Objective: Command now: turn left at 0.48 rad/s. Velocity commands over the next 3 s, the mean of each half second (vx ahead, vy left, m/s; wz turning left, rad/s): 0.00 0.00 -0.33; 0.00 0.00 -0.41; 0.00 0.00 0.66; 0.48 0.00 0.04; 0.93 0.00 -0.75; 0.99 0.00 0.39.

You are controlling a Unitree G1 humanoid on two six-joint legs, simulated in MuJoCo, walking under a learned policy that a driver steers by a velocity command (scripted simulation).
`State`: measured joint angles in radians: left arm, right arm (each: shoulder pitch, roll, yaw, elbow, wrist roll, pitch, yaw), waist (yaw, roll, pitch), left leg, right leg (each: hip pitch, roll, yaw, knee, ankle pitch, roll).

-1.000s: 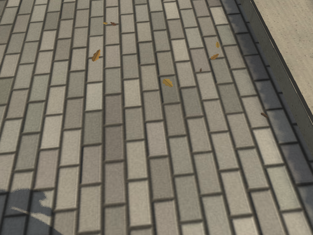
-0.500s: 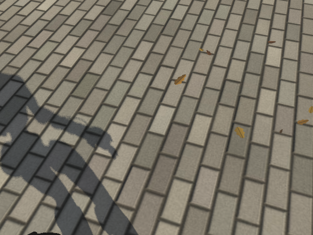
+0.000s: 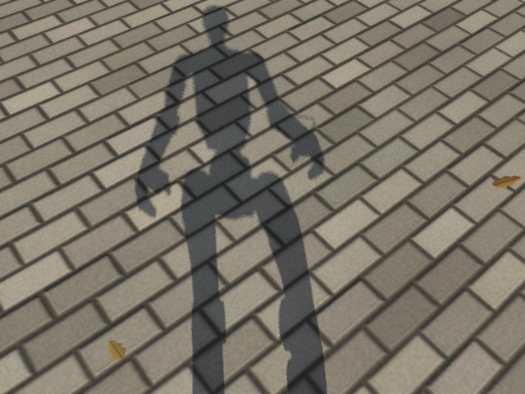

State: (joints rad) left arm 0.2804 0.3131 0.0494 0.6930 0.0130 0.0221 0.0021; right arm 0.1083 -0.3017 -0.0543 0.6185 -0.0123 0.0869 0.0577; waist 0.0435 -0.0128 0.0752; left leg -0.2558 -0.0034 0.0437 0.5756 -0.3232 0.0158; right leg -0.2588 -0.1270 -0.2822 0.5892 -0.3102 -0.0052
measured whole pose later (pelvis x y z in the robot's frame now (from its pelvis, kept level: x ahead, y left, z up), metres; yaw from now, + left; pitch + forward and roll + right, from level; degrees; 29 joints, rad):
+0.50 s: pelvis -0.03 -0.01 -0.01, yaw -15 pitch +0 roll +1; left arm 0.25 0.29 0.07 0.68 0.01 0.07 -0.05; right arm 0.16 -0.29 -0.05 0.72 -0.02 0.03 -0.01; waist 0.02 0.03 0.07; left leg -0.25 0.11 0.29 0.63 -0.35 0.01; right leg -0.26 -0.01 -0.08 0.62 -0.35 -0.04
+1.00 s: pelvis -0.01 -0.03 +0.01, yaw -26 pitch +0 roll +0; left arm 0.20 0.24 0.01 0.71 0.03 0.03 0.02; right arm 0.25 -0.27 -0.03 0.78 -0.01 0.06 0.00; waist -0.02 0.00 0.04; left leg -0.30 -0.02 0.00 0.64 -0.35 0.01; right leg -0.18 0.11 0.08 0.47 -0.28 -0.08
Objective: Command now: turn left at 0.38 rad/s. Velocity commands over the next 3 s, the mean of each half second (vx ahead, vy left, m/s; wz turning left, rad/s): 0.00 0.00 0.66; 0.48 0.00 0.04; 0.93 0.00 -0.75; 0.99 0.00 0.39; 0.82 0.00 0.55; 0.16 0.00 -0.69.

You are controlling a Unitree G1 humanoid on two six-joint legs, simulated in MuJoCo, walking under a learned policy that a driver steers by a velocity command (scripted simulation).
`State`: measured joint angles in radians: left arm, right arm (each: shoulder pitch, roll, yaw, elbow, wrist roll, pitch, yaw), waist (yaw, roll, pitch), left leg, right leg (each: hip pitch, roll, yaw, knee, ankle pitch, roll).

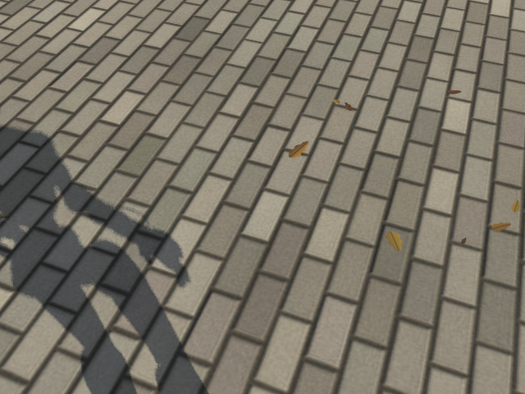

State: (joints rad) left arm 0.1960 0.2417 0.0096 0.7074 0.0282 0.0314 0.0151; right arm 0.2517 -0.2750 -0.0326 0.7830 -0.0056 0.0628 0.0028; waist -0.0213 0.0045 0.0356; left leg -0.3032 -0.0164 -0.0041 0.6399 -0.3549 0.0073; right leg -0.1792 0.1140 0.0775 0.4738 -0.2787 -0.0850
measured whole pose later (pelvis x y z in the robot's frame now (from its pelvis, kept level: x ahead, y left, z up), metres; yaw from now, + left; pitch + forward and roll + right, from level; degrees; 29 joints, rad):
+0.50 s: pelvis +0.02 -0.02 +0.00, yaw +24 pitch +1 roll +1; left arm 0.17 0.31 0.02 0.69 0.03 0.01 0.04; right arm 0.20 -0.36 -0.11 0.71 -0.02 0.06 0.01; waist -0.02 0.04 0.06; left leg -0.39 -0.17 -0.25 0.79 -0.44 -0.01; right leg -0.27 0.05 0.07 0.49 -0.22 -0.04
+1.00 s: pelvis +0.10 +0.05 +0.01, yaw +23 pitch +2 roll +1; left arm 0.34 0.28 0.06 0.83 0.01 -0.02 -0.04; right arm 0.26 -0.26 -0.02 0.79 -0.04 -0.07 -0.01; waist 0.02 -0.04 -0.02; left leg -0.10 -0.03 0.07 0.34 -0.29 0.04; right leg -0.54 0.00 0.06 1.06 -0.26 -0.07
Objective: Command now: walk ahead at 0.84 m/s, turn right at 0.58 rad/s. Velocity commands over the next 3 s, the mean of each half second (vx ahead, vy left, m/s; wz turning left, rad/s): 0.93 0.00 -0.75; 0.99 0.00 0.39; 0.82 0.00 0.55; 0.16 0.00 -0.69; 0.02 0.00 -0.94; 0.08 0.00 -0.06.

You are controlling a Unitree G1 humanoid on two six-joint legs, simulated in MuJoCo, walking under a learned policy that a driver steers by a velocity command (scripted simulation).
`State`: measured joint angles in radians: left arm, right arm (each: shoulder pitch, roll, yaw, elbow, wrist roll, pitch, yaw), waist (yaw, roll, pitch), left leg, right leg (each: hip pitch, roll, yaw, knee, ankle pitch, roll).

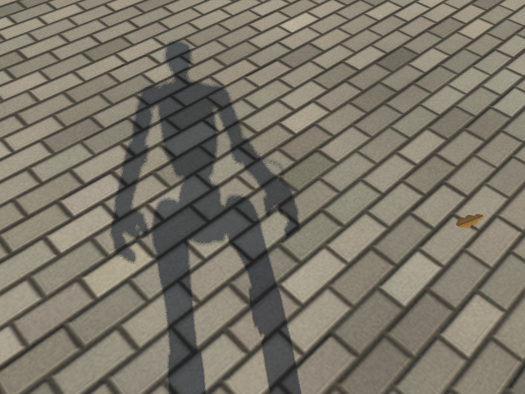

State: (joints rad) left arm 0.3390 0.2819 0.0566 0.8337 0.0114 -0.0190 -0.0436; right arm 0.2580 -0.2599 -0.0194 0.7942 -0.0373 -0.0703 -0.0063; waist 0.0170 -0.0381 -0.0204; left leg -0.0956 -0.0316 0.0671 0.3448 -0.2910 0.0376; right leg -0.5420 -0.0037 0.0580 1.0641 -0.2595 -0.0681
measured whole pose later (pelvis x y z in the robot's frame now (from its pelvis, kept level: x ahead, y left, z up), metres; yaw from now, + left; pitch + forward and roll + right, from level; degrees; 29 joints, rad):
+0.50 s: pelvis +0.35 -0.11 -0.02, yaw -25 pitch +0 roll -2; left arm 0.36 0.32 0.06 0.85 0.02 -0.03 -0.01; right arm 0.18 -0.23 0.02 0.71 -0.07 -0.09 0.01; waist 0.00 0.00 0.04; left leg -0.57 0.13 -0.08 1.30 -0.30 -0.01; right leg -0.21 0.22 -0.02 0.49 -0.28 -0.19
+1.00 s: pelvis +0.82 -0.25 -0.01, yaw -10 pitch +0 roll +1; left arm 0.07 0.23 -0.05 0.64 0.08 -0.09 -0.02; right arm 0.52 -0.30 -0.05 0.93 -0.01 -0.05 0.02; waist -0.06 -0.01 0.02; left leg -0.13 -0.22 -0.07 0.37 -0.23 0.17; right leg -0.67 -0.11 0.11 1.12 -0.24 0.02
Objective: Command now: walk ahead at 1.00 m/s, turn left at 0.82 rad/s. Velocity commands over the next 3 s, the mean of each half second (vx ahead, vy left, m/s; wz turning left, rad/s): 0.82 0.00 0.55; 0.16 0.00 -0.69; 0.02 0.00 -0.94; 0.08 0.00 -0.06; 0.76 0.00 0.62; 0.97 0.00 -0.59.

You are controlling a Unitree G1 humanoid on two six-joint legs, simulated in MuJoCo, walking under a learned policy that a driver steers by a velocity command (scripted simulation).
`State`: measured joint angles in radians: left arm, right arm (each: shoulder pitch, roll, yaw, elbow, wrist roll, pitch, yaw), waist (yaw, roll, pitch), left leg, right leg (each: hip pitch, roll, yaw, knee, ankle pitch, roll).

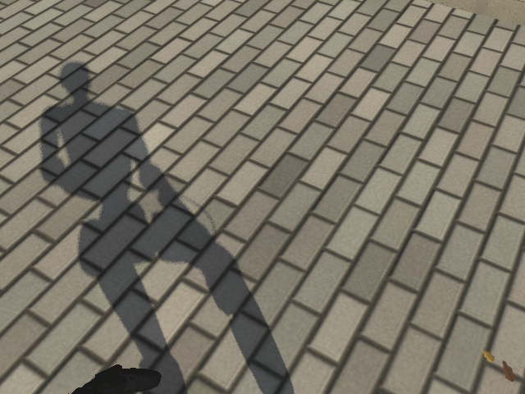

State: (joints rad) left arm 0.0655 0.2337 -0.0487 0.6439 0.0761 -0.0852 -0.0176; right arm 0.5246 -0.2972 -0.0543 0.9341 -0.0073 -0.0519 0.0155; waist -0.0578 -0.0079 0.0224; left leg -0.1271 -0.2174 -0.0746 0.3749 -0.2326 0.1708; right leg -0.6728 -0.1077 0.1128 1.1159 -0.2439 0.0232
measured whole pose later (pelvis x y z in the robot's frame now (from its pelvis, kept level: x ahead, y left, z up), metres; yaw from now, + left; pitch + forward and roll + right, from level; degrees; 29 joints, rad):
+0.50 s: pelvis +0.44 -0.03 +0.00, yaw +15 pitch +2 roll -2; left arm 0.52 0.31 0.04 0.93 0.00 -0.09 -0.01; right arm -0.05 -0.31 -0.01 0.64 -0.04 -0.06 0.05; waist 0.12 0.03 0.06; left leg -0.60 -0.03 -0.05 0.67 -0.07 0.03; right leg -0.06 0.01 -0.01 0.34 -0.31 0.01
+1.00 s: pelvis +0.57 -0.03 -0.02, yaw -10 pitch +0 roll +2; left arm 0.17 0.31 0.08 0.65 0.02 0.06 -0.03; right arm 0.20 -0.30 -0.06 0.72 -0.03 0.02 -0.01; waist 0.00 0.03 0.05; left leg -0.37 0.16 0.22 0.81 -0.48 -0.05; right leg -0.40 0.00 -0.04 0.69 -0.31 -0.07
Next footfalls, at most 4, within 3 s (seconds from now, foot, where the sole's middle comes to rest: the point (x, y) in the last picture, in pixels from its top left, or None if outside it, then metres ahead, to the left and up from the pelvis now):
0.20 right None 0.43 -0.17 -0.77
0.56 left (222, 344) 0.64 0.11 -0.77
0.96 right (315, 336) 0.65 -0.13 -0.77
1.46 left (254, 318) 0.71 0.03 -0.77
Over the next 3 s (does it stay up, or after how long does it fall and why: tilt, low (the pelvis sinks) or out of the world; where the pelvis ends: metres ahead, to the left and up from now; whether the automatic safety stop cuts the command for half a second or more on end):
stays up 1.30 -0.12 -0.02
